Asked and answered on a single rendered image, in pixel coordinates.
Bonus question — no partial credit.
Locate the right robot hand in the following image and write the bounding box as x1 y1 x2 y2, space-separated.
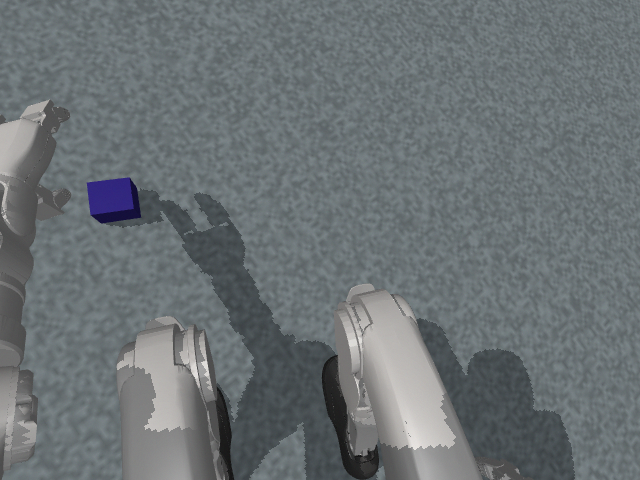
475 457 534 480

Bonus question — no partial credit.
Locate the right robot foot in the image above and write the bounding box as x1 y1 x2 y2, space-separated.
322 355 379 480

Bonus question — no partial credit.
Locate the small box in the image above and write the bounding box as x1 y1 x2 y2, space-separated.
87 177 141 223

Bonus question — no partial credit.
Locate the left robot hand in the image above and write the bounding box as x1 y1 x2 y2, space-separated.
0 100 71 221

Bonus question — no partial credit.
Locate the left robot foot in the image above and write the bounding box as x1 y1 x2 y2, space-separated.
215 387 234 480

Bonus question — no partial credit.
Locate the left robot arm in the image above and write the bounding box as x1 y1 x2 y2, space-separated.
0 175 38 480

